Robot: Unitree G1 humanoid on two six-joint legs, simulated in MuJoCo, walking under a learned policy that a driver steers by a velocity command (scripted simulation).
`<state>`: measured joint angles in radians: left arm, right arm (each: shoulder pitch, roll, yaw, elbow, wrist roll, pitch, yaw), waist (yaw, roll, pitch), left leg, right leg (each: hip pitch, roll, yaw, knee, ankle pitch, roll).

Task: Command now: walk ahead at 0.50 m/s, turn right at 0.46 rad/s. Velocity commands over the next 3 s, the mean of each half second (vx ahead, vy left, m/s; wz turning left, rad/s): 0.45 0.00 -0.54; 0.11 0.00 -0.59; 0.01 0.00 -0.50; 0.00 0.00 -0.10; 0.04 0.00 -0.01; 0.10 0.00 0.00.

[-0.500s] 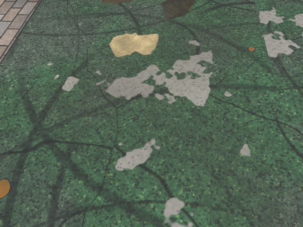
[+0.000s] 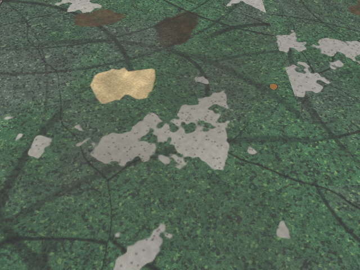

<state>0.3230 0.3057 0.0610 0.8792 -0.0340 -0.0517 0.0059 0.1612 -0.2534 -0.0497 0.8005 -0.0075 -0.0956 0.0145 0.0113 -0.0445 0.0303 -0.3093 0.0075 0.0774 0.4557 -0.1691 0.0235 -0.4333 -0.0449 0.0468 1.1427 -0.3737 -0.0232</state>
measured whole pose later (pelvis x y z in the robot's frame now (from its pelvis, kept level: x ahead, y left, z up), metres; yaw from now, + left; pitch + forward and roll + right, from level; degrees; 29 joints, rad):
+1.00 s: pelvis +0.39 -0.09 +0.00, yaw -36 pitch +2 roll +0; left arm 0.17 0.35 0.09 0.66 -0.02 0.05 0.04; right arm 0.09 -0.27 -0.06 0.74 -0.02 -0.02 -0.02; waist 0.01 -0.04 0.05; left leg -0.34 0.00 -0.01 0.48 -0.17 0.01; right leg -0.47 0.09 0.12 1.12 -0.53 0.06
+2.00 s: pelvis +0.39 -0.13 +0.00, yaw -52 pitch -1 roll +0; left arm 0.18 0.25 0.04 0.84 0.01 0.03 0.02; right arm 0.16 -0.25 -0.03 0.87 -0.01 -0.02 -0.01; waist 0.00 0.00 0.04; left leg -0.19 0.02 0.00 0.50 -0.28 -0.02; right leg -0.20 0.05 0.06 0.50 -0.27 -0.02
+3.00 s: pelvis +0.43 -0.15 -0.01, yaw -50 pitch -1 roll -1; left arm 0.27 0.23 0.04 1.11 -0.03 -0.05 0.01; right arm 0.29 -0.24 -0.01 1.05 0.02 -0.07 -0.02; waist 0.00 0.01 0.00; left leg -0.21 -0.01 -0.01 0.65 -0.46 0.07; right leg -0.18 0.04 0.06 0.59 -0.40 -0.04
